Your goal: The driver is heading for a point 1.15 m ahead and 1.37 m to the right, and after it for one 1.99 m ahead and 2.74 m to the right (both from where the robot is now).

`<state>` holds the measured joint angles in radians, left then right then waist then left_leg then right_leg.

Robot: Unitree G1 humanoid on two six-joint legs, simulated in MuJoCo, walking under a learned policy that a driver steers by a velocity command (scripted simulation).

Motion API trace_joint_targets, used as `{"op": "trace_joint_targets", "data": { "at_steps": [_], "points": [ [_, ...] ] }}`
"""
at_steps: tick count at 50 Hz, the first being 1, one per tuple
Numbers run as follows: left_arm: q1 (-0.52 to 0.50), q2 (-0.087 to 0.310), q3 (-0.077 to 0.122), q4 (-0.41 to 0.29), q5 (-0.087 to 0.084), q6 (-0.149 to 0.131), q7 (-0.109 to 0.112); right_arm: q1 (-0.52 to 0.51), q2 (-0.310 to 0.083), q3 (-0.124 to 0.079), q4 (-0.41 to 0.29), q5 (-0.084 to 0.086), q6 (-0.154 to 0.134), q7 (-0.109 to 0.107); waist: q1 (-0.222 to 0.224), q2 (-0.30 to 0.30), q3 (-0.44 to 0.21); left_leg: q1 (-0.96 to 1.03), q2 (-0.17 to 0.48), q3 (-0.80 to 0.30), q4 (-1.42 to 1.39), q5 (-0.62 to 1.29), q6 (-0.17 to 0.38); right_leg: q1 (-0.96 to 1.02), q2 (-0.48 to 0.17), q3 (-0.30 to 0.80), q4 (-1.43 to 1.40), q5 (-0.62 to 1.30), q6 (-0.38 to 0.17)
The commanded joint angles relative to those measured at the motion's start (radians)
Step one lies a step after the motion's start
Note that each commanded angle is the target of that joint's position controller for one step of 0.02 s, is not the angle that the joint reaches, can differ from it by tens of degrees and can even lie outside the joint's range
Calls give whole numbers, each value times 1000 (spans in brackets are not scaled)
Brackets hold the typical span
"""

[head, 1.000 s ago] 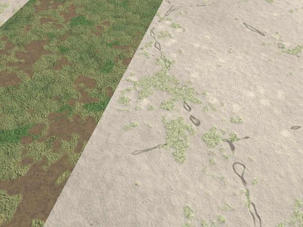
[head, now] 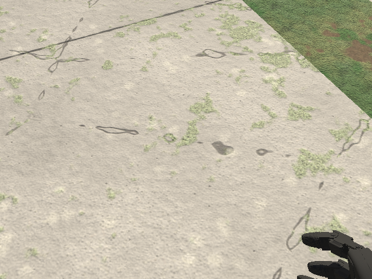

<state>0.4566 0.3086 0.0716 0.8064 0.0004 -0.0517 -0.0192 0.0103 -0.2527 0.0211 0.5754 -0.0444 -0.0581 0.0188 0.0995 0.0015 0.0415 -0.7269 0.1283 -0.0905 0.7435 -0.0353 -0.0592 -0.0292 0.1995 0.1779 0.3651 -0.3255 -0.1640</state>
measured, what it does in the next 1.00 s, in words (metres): walks ahead, turning right: left foot, then right foot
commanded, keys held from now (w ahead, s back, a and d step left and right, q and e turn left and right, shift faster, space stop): e+shift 0.36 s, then shift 0.50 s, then e+shift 0.14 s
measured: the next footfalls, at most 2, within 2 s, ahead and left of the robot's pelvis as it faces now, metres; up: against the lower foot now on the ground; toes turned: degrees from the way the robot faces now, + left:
left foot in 0.10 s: +0.32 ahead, +0.17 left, +0.00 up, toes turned -11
right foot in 0.52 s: +0.31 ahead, -0.11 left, +0.00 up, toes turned -32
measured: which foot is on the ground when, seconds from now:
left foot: up 0.00-0.08, down 0.10-0.52, up 0.54-0.86, down 0.88-1.00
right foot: down 0.00-0.10, up 0.12-0.50, down 0.52-0.90, up 0.92-1.00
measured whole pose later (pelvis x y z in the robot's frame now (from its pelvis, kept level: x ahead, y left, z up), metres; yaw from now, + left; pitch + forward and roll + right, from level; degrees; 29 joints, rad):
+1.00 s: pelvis +0.29 +0.03 +0.00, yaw -37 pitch +1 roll +0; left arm 0.17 0.27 0.06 0.68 -0.01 0.04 0.01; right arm 0.16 -0.25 -0.04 0.77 -0.03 0.02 -0.03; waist 0.00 -0.01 0.01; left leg -0.27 0.05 0.06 0.56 -0.31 -0.01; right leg -0.46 0.04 0.01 0.86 -0.44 -0.01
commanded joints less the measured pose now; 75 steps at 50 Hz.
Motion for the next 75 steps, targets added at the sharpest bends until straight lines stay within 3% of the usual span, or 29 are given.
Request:
{"op": "trace_joint_targets", "data": {
  "at_steps": [1, 3, 4, 5, 6, 7, 8, 10, 13, 18, 25, 26, 27, 28, 30, 31, 43, 44, 46, 48, 51, 55, 60, 61, 62, 63, 65, 66, 75],
  "points": [
    [-36, 181, 52, -64, -11, -7, 6, -34, -82, -20, -61, 11, -17, -6, -23, -30, -7, 344, -139, 101, -160, 127, 24, -218, -163, 174, 14, 725, -32],
    [-50, 204, 59, -69, -5, 0, 19, 54, -141, -41, -41, 7, -27, -26, -66, -53, -77, 475, -190, 67, -249, 83, 35, -140, -145, 218, 188, 822, 35],
    [-95, 109, 35, -96, -83, 4, 35, 96, -187, -89, -61, 67, -70, -40, -151, 1, -162, 665, -146, -10, -350, 200, 48, -192, -135, 276, 363, 657, 85],
    [-143, 70, 12, -124, -50, 8, 36, 317, -222, -99, -11, 70, -74, -49, -250, -9, -335, 927, -7, -59, -238, 269, 90, -269, -107, 190, 612, 374, 128],
    [-38, -61, -23, -146, 10, 13, 37, 410, -251, -97, 0, 33, -70, -49, -189, 202, -444, 1189, 246, -263, -73, 787, 150, -524, -10, 91, 929, -450, 161],
    [106, 54, -11, -184, -48, 7, 28, 392, -275, -110, 4, 13, -54, -34, -118, 423, -614, 1246, 441, -678, -220, 455, 310, -652, -73, 68, 1160, -359, 188],
    [25, 132, 8, -174, -59, 29, 34, 271, -194, -104, -50, 8, -36, -48, -139, 270, -488, 1107, 351, -572, -289, 221, 294, -686, -163, 17, 1181, -234, 222],
    [-108, 160, 28, -205, -48, 70, 41, 150, -102, -77, -53, 18, -9, -58, -119, 85, -221, 791, 241, -264, -337, 227, 246, -687, -228, -80, 1166, -126, 253],
    [-146, 66, 17, -254, -44, 105, 42, 63, -122, -94, 3, 30, -14, -49, -58, 117, -56, 486, 176, -12, -452, 255, 241, -587, -303, -122, 951, -125, 247],
    [-229, 61, 15, -273, -30, 111, 17, 4, -200, -131, 49, 40, -9, -50, -65, 77, -131, 532, 202, 161, -461, 266, 259, -474, -338, -155, 619, 125, 211],
    [-314, 102, 43, -300, -12, 115, -10, 40, -232, -142, 99, 102, 13, -19, -62, 60, -114, 580, 178, 251, -260, 214, 177, -251, -211, -254, 175, 182, 109],
    [-246, 161, 66, -283, -2, 109, 4, 105, -198, -132, 122, 90, 14, -14, -45, -27, -153, 509, 114, 298, -95, 185, 123, -88, -207, -211, 100, 404, 67],
    [-194, 290, 91, -300, 10, 101, 28, 135, -147, -109, 85, 33, 14, -11, -58, -309, -211, 213, -13, 346, 246, -410, 26, 153, -487, 150, 105, 925, -65],
    [-231, 268, 71, -324, 30, 84, 26, 125, -157, -104, 78, 38, 22, -14, -49, -292, -345, 90, -96, 154, 496, -681, -12, 144, -637, 366, 53, 863, -268],
    [-271, 176, 38, -301, 11, 53, 13, 71, -189, -113, 89, 75, 42, -21, -51, -106, -257, 67, -48, 69, 501, -571, 11, 37, -532, 180, 37, 662, -167],
    [-312, 150, 30, -296, -1, 50, 16, 73, -175, -110, 104, 61, 49, -34, -70, -60, -216, 74, -35, 62, 438, -513, 9, -11, -486, 134, 32, 573, -114],
    [-371, 47, -14, -210, 4, 58, 30, 164, -86, -73, 160, 34, 72, -21, -133, -122, -153, 559, -105, 128, -270, -160, 44, -316, -362, 37, 27, 100, -10],
    [-333, 52, -11, -198, 2, 56, 29, 158, -126, -79, 149, 15, 70, -23, -115, -84, -125, 605, -62, 70, -292, -94, 73, -377, -313, 41, 60, 39, 43],
    [-336, 64, 4, -220, -9, 52, 34, 168, -251, -122, 157, 15, 75, -34, -96, 239, -77, 492, 145, -106, -398, -186, 208, -448, -152, -152, 256, -61, 129],
    [-402, 126, 38, -235, -18, 62, 39, 116, -211, -118, 130, 13, 64, -54, -135, 260, -24, 486, 238, -182, -462, -95, 276, -527, -162, -184, 536, -151, 155],
    [-331, 67, 42, -218, -25, 98, 38, 89, -175, -117, 120, 32, 46, -75, -105, 145, -55, 612, 242, -70, -413, 175, 270, -639, -229, -122, 734, -181, 192],
    [-371, 11, 26, -255, -30, 109, 14, 79, -182, -134, 122, 39, 71, -75, -139, 171, -95, 626, 184, 118, -388, 170, 222, -516, -250, -221, 513, -91, 205],
    [-249, 63, 63, -249, -31, 126, -4, 89, -200, -150, 137, 72, 74, -50, -85, 150, -141, 588, 204, 211, -235, 110, 146, -262, -190, -308, 187, 89, 127],
    [-173, 113, 88, -228, -26, 123, 11, 140, -162, -143, 159, 67, 72, -40, -59, 39, -155, 478, 138, 273, -60, -1, 84, -102, -187, -229, 83, 237, 77],
    [-111, 274, 127, -237, -18, 114, 31, 91, -94, -121, 105, 17, 69, -38, -59, -292, -132, 113, -8, 323, 304, -520, -19, 100, -440, 193, 40, 708, -53],
    [-113, 298, 117, -263, 24, 79, 18, -5, -93, -115, 41, 19, 54, -45, -35, -307, -247, -33, -119, 87, 513, -678, -32, 92, -577, 457, 6, 705, -251],
    [-181, 215, 91, -263, 5, 38, 19, -57, -143, -129, 38, 44, 40, -54, -51, -122, -194, -66, -90, -10, 539, -524, 13, 59, -496, 319, -12, 531, -171],
    [-233, 182, 80, -268, -20, 41, 30, -33, -149, -133, 59, 33, 38, -64, -81, -59, -174, -55, -72, -21, 486, -440, 17, 24, -450, 261, -6, 471, -113],
    [-283, 178, 74, -311, -21, 80, 73, -14, -108, -127, 65, 40, 44, -49, -105, -118, -145, 95, -185, -45, 141, -254, -22, -128, -321, 284, -4, 265, -45]
  ]
}}
Velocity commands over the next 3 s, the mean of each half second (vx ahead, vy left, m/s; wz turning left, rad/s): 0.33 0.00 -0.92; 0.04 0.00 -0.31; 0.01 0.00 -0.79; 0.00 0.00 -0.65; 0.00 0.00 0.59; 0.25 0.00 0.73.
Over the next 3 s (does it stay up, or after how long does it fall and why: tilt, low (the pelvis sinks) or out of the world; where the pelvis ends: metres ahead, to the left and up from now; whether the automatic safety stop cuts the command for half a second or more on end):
stays up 0.38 -0.13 0.00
